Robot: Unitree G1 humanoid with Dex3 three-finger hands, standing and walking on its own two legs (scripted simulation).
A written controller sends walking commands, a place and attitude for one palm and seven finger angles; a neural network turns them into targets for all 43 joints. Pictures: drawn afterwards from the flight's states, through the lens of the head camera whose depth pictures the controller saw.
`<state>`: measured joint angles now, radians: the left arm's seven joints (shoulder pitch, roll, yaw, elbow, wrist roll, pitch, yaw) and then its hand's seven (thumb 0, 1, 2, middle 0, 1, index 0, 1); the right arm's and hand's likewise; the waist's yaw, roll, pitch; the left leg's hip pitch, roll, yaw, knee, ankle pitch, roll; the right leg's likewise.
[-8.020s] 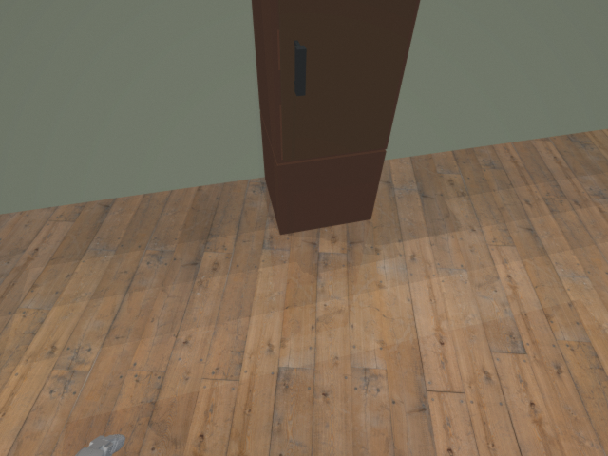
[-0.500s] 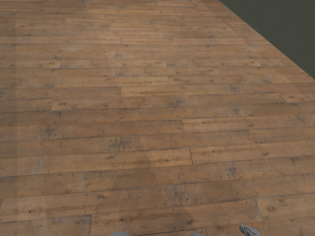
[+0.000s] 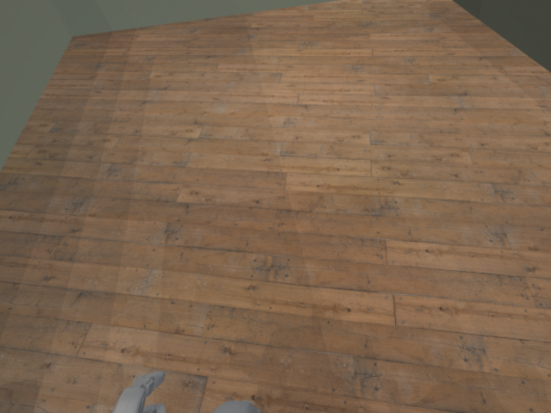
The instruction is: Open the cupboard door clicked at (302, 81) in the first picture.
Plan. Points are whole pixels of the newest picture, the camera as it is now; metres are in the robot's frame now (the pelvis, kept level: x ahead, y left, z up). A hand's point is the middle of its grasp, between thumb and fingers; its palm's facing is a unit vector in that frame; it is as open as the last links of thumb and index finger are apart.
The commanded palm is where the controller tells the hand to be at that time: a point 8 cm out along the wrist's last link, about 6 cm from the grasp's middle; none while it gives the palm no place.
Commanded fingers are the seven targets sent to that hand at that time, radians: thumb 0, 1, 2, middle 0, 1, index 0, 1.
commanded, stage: turn to face it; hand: left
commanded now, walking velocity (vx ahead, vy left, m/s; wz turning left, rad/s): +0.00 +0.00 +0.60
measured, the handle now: out of the picture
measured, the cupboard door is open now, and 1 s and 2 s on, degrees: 0 0 0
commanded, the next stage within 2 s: none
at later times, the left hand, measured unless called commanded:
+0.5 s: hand out of the picture -0.03 +0.29 -0.18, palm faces +0.34 -0.91 -0.24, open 7.4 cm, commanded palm none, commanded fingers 0.00 0.90 0.90 -0.20 -0.30 -0.20 -0.30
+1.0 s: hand out of the picture +0.02 +0.26 -0.13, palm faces +0.53 -0.79 -0.29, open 7.4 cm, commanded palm none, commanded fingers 0.00 0.90 0.90 -0.20 -0.30 -0.20 -0.30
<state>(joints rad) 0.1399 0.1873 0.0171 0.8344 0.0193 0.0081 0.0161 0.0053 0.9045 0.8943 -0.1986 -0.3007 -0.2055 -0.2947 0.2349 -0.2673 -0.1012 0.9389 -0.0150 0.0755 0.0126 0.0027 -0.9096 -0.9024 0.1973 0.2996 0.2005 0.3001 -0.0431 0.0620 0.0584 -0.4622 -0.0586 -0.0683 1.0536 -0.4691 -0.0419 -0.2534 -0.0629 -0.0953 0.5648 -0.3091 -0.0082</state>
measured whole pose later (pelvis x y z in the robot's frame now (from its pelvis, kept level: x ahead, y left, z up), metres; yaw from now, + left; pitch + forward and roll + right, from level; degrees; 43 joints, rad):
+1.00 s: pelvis +0.01 +0.01 +0.00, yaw +35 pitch +1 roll +0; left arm 0.11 0.22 0.04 0.84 0.01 0.02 0.02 0.01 0.91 0.89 -0.20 -0.30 -0.20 -0.29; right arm 0.28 -0.24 -0.09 0.95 -0.01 0.07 0.00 0.00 -0.91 -0.90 0.20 0.30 0.20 0.30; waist -0.05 0.05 0.05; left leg -0.38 -0.12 -0.22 0.62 -0.30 -0.01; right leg -0.25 0.01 0.01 0.52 -0.31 0.03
